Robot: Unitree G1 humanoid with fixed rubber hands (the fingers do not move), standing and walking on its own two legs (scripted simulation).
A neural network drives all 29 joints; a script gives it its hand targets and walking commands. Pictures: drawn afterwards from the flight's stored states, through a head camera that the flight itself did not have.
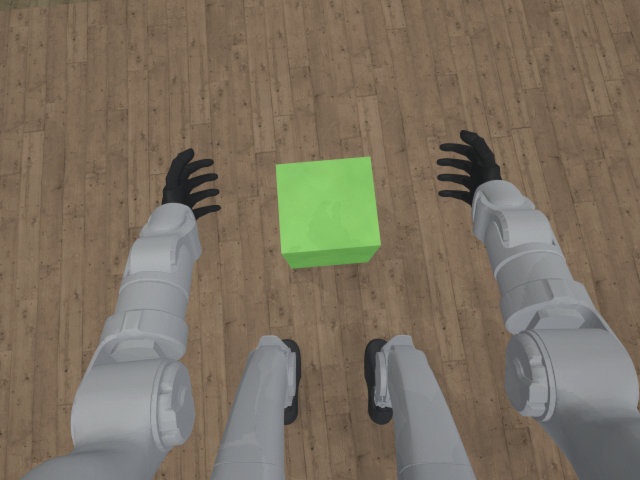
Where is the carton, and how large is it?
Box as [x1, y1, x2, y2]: [276, 157, 380, 268]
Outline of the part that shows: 370,157 276,164 281,253 292,268 368,261 380,245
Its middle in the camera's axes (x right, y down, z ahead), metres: +0.02 -0.05 +0.95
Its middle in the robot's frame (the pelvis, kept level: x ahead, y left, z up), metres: +0.53 +0.02 -0.54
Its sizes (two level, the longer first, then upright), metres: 0.210 0.200 0.250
